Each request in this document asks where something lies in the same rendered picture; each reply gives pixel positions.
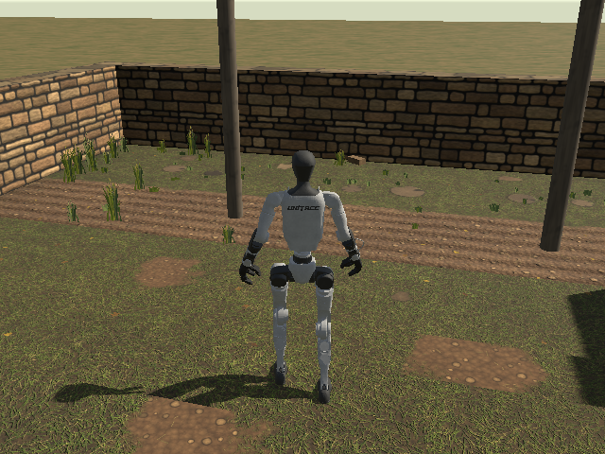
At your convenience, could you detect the right robot upper arm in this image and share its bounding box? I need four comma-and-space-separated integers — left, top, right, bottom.
323, 191, 351, 242

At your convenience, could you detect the robot left hand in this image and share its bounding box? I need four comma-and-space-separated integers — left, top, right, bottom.
239, 263, 261, 285

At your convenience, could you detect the left robot upper arm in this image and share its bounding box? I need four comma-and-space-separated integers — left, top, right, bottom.
253, 191, 284, 244

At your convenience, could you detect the robot right hand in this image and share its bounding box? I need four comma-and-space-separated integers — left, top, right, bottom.
340, 257, 362, 276

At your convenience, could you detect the robot right foot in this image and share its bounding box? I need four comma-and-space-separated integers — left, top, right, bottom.
318, 377, 332, 404

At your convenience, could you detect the robot left forearm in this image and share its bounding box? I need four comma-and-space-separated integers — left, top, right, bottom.
242, 228, 263, 267

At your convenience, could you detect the robot right forearm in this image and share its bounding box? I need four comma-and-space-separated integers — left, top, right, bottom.
342, 227, 360, 261

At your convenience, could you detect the right robot shin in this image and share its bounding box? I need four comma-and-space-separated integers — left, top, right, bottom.
318, 323, 331, 390

